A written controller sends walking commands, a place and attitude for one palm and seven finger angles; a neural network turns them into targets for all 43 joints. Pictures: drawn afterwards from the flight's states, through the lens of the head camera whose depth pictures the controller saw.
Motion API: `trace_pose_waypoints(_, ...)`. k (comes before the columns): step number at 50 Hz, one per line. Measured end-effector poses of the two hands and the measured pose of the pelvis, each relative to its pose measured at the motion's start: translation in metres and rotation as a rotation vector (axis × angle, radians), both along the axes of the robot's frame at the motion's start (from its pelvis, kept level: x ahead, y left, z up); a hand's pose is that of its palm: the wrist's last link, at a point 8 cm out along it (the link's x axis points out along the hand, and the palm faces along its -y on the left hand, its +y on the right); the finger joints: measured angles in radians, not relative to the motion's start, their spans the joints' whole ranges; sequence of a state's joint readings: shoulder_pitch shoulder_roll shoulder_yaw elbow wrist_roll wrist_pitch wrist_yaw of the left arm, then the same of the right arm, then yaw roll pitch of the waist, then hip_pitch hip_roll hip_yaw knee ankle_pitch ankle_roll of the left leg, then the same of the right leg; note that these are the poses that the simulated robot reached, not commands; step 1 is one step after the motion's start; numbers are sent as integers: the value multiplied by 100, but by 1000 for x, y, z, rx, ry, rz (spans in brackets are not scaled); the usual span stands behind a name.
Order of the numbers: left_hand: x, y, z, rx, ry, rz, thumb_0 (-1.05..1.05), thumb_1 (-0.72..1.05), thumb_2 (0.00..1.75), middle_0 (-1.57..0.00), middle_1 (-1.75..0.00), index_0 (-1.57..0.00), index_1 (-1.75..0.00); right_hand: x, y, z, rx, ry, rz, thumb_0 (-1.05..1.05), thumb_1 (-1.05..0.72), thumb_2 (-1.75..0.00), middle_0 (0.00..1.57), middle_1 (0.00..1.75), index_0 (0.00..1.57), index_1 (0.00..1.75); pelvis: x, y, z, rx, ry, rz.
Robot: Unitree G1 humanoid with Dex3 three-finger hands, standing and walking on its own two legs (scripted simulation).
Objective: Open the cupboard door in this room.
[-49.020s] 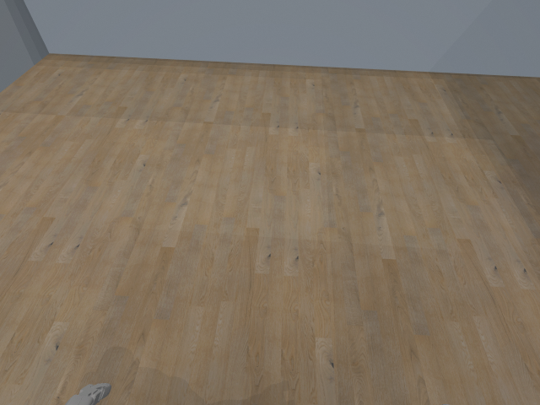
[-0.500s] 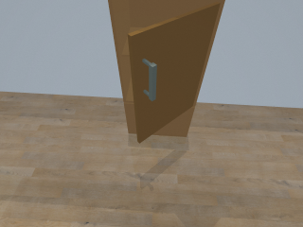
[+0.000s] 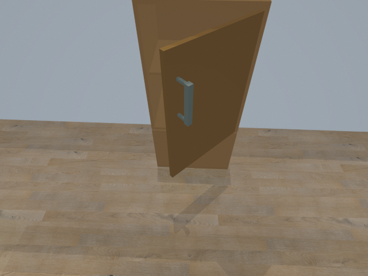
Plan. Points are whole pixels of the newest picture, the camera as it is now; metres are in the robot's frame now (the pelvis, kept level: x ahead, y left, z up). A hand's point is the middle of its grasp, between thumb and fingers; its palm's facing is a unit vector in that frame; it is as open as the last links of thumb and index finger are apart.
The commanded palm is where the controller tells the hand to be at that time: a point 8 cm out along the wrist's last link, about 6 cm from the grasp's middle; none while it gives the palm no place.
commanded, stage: let the arm hang, fingers relaxed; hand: left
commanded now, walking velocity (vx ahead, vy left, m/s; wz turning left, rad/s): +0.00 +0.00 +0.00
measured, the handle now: (184, 102) +0.59 +0.04 +0.04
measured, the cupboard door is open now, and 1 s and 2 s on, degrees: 44 44 44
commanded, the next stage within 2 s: look to check the result in 0.14 s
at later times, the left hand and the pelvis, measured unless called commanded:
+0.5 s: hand out of the picture +0.00 +0.17 -0.18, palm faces +0.03 -0.98 -0.17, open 7.4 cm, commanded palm none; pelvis +0.01 +0.01 +0.00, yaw +0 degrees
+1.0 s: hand out of the picture +0.02 +0.17 -0.18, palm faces +0.00 -0.98 -0.17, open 7.4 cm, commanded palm none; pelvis +0.02 +0.01 +0.00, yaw -4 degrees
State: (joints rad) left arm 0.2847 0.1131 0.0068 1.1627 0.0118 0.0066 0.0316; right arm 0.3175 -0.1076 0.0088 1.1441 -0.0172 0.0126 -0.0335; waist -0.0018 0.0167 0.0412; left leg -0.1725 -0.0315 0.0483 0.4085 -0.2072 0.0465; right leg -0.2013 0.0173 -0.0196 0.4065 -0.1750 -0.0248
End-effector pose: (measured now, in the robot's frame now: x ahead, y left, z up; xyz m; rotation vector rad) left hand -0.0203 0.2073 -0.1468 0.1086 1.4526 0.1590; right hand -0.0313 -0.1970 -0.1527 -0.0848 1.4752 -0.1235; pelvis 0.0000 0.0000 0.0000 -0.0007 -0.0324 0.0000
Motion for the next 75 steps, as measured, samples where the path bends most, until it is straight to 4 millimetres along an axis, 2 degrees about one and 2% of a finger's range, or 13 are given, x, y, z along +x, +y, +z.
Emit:
trace_pose_waypoints(10,3,-2,-3,-20,4,-2,0,91,90,-20,-30,-20,-30,-2,2,2,-17,7,-11,1,-90,-90,20,30,20,30,3,5,0,1,5,-3)
trace_pose_waypoints(27,20,9,0,6,-6,-14,0,91,90,-20,-30,-19,-30,20,8,0,-6,-22,-10,1,-90,-90,20,30,20,30,14,8,0,2,12,-8)
trace_pose_waypoints(48,37,11,-3,0,10,-27,0,91,90,-20,-30,-20,-30,36,-1,0,-34,-21,-32,1,-90,-90,20,30,20,30,26,8,-2,3,17,-45)
trace_pose_waypoints(52,48,15,-5,15,20,-57,0,91,90,-20,-30,-20,-30,38,-11,-5,-50,-39,-73,1,-91,-90,20,30,20,30,24,5,-7,21,24,-89)
trace_pose_waypoints(55,63,18,-2,45,18,-92,0,91,90,-20,-30,-20,-30,39,-23,-9,-58,-63,-107,1,-91,-90,20,30,20,30,24,0,-10,34,26,-133)
trace_pose_waypoints(59,94,14,7,88,-25,-149,0,91,90,-20,-30,-19,-30,40,-42,-16,-55,-86,-144,1,-90,-90,20,30,20,30,27,-13,-11,35,27,-183)
trace_pose_waypoints(64,135,-4,7,133,-116,-228,0,91,90,-20,-30,-19,-30,45,-75,-29,-51,-113,-208,1,-90,-90,20,30,20,30,30,-39,-22,35,28,-242)
trace_pose_waypoints(70,159,-33,17,124,-144,-290,0,91,90,-20,-30,-19,-30,70,-113,-7,-94,-182,-249,1,-91,-90,20,30,20,30,31,-56,-8,52,36,-309)
trace_pose_waypoints(75,173,-50,22,97,-136,-356,0,91,90,-20,-30,-20,-30,95,-134,10,-134,-286,-296,1,-91,-90,20,30,20,29,38,-61,-1,59,47,-376)
